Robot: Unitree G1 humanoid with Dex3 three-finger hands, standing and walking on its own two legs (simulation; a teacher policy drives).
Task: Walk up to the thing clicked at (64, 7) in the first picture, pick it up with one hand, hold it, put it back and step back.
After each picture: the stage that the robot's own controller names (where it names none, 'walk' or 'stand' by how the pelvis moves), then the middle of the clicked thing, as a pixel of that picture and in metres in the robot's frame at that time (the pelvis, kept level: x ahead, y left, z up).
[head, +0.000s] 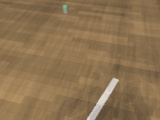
stand; (65, 9) +2.29 +0.29 -0.72
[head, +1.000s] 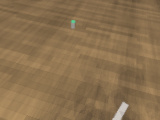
walk; (73, 24) +2.16 +0.12 -0.70
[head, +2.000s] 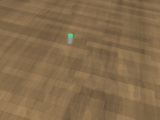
walk; (70, 38) +1.51 +0.10 -0.71
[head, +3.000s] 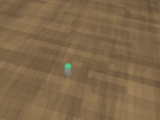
walk; (67, 69) +1.00 +0.11 -0.71
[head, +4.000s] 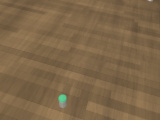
walk; (62, 101) +0.65 +0.15 -0.70
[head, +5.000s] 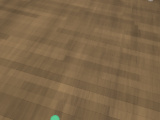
stand; out of the picture +0.45 +0.19 -0.70
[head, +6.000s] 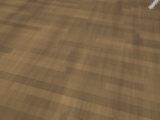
stand; out of the picture +0.41 +0.20 -0.72
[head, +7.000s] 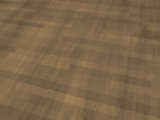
walk; out of the picture +0.36 +0.24 -0.72
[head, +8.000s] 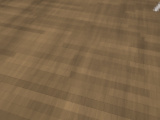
walk; out of the picture +0.36 +0.18 -0.72
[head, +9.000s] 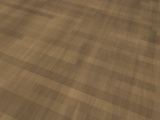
walk; out of the picture +0.39 +0.15 -0.71
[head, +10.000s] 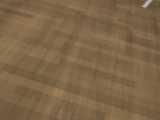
stand; out of the picture +0.40 +0.17 -0.70
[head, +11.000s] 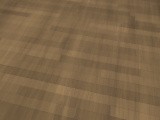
stand; out of the picture +0.38 +0.22 -0.68
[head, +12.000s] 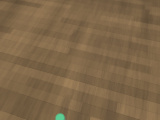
stand; out of the picture +0.38 +0.20 -0.70
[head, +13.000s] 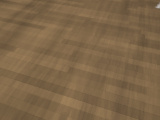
stand; out of the picture +0.39 +0.22 -0.72
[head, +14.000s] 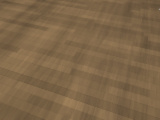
stand; out of the picture +0.39 +0.21 -0.73
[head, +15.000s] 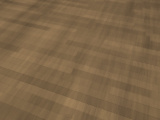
stand; out of the picture +0.38 +0.21 -0.73
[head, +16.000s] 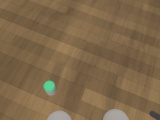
go down; (50, 88) +0.44 +0.19 -0.50
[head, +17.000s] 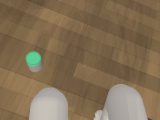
go down; (34, 62) +0.48 +0.21 -0.31
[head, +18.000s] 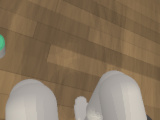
close in; out of the picture +0.47 +0.24 -0.25
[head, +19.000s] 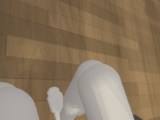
close; out of the picture +0.47 +0.27 -0.23
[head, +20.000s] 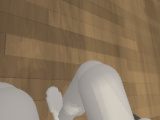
lift; out of the picture +0.46 +0.27 -0.24
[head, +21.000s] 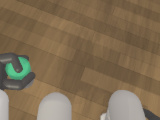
lift; (21, 74) +0.36 +0.23 -0.08
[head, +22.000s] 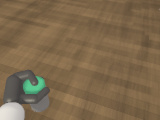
hold; (37, 94) +0.33 +0.18 +0.03
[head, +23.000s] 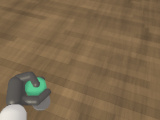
hold; (38, 94) +0.33 +0.18 +0.00
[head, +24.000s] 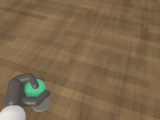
hold; (38, 96) +0.33 +0.18 -0.01
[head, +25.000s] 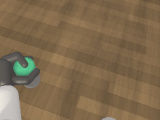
crouch; (28, 73) +0.41 +0.19 -0.06
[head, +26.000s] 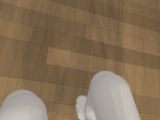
lower; out of the picture +0.52 +0.25 -0.13
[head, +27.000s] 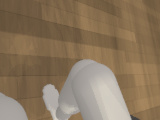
lower; out of the picture +0.47 +0.28 -0.24
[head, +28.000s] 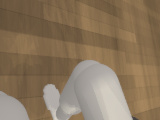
lower; out of the picture +0.47 +0.29 -0.24
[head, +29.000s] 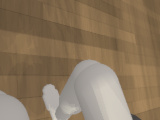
lower; out of the picture +0.47 +0.29 -0.24
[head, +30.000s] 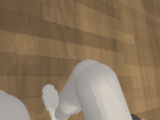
lower; out of the picture +0.47 +0.28 -0.25
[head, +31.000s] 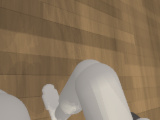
open; out of the picture +0.46 +0.28 -0.25
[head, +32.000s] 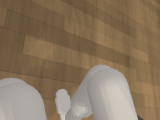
stand; out of the picture +0.47 +0.27 -0.25
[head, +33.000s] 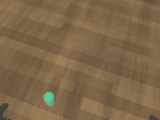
stand; (49, 99) +0.44 +0.19 -0.56
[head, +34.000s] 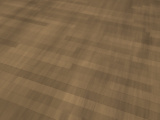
stand; out of the picture +0.41 +0.20 -0.67
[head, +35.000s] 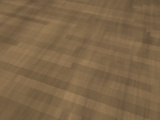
stand; out of the picture +0.42 +0.19 -0.67
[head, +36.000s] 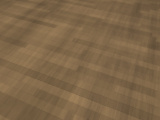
stand; out of the picture +0.42 +0.18 -0.71
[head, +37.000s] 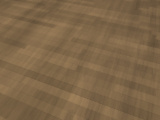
stand; out of the picture +0.42 +0.20 -0.72
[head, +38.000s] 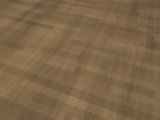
stand; out of the picture +0.40 +0.20 -0.73
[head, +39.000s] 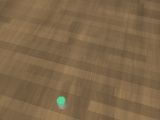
walk; (61, 102) +0.50 +0.16 -0.70
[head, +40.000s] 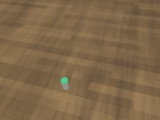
walk; (65, 83) +0.79 +0.25 -0.71
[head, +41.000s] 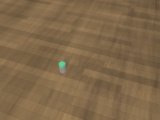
stand; (62, 67) +1.04 +0.24 -0.71
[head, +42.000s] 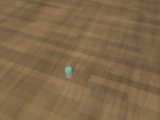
stand; (68, 72) +1.01 +0.19 -0.72
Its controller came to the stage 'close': yes
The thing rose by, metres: 0.71
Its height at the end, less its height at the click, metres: +0.00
